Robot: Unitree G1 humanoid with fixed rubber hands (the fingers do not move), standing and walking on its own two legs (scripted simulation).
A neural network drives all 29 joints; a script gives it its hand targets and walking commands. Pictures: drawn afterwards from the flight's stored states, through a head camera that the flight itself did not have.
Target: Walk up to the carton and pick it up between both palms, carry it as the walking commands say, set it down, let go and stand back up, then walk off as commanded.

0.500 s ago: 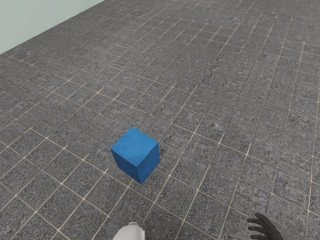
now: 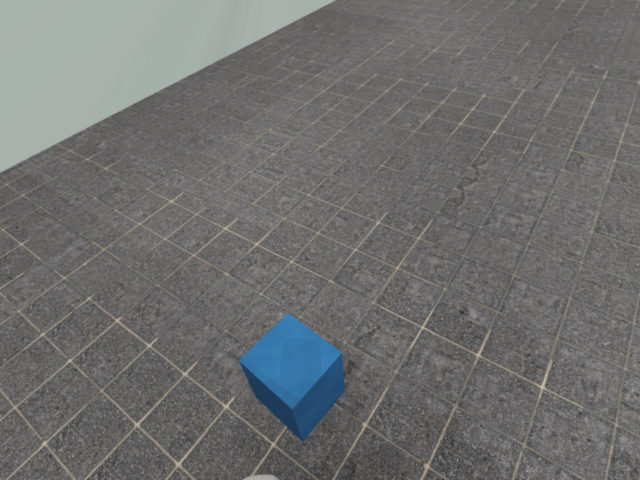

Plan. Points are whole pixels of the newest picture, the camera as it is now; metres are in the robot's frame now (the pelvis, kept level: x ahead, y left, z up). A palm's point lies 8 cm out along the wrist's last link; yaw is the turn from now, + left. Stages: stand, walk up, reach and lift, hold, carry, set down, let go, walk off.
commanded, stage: walk up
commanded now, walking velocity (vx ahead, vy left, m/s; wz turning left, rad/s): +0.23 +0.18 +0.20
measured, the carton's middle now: (295, 376) +0.56 +0.14 -0.64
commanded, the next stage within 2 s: none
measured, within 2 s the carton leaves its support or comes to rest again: neither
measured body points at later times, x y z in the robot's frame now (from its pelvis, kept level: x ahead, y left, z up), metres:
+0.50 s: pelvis +0.09 +0.06 +0.00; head +0.11 +0.09 +0.45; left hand +0.08 +0.31 -0.17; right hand +0.22 -0.14 -0.14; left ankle +0.14 +0.18 -0.73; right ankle +0.07 -0.06 -0.70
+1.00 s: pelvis +0.10 +0.05 +0.01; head +0.10 +0.04 +0.46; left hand +0.11 +0.27 -0.15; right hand +0.08 -0.18 -0.15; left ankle +0.14 +0.18 -0.73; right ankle +0.10 -0.05 -0.73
